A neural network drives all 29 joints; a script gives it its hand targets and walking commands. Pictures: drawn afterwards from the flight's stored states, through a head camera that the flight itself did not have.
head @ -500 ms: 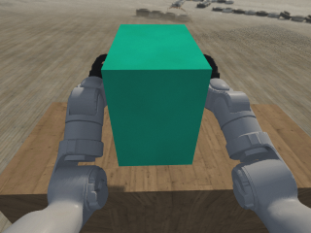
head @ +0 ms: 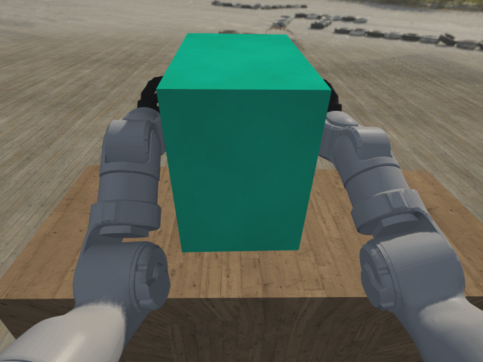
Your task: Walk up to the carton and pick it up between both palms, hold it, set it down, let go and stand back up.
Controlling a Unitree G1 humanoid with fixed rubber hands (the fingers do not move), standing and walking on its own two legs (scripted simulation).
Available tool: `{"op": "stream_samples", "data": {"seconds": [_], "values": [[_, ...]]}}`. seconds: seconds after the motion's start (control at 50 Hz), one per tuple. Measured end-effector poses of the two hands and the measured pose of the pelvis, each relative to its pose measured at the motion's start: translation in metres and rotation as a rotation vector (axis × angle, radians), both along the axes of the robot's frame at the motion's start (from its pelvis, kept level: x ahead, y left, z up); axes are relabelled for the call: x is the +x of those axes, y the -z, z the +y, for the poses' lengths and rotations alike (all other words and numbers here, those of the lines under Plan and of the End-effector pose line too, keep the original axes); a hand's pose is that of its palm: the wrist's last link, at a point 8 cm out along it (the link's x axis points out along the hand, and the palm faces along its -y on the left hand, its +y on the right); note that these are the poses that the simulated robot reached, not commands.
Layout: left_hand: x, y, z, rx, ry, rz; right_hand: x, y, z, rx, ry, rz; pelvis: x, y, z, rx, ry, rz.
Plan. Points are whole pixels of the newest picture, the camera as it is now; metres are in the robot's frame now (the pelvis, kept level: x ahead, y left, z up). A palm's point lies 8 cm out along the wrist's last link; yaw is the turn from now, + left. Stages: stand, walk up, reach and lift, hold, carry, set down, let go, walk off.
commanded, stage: hold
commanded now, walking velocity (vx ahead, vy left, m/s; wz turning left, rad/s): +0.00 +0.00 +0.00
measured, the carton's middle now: (238, 133) +0.41 +0.01 +0.26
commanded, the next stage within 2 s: none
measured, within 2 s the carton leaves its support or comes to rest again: neither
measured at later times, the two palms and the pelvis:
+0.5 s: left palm (150, 126) +0.39 +0.15 +0.28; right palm (325, 126) +0.38 -0.12 +0.29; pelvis +0.01 +0.00 +0.00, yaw +0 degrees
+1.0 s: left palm (148, 125) +0.38 +0.15 +0.29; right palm (323, 127) +0.38 -0.12 +0.29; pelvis +0.01 +0.00 +0.00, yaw +1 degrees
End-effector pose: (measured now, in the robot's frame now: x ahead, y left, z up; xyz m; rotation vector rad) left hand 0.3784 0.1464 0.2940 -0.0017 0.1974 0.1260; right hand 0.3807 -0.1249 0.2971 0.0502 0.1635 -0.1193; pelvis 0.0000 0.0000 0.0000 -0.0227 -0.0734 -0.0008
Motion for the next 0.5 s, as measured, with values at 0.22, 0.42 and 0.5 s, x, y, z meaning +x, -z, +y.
{"op": "stream_samples", "data": {"seconds": [0.22, 0.42, 0.5], "values": [[0.006, 0.002, 0.001, -0.012, 0.009, 0.0, 0.004, 0.003, 0.0, -0.029, 0.0, 0.005, 0.005, -0.001, -0.005, -0.002, -0.013, 0.002], [0.008, 0.011, 0.001, -0.006, 0.025, -0.004, 0.003, 0.008, 0.0, -0.023, 0.012, 0.003, 0.009, 0.0, 0.001, -0.006, -0.013, -0.003], [0.009, 0.009, 0.002, -0.008, 0.024, -0.013, 0.004, 0.005, 0.001, -0.016, 0.014, -0.005, 0.01, 0.0, 0.003, -0.006, -0.007, -0.001]]}}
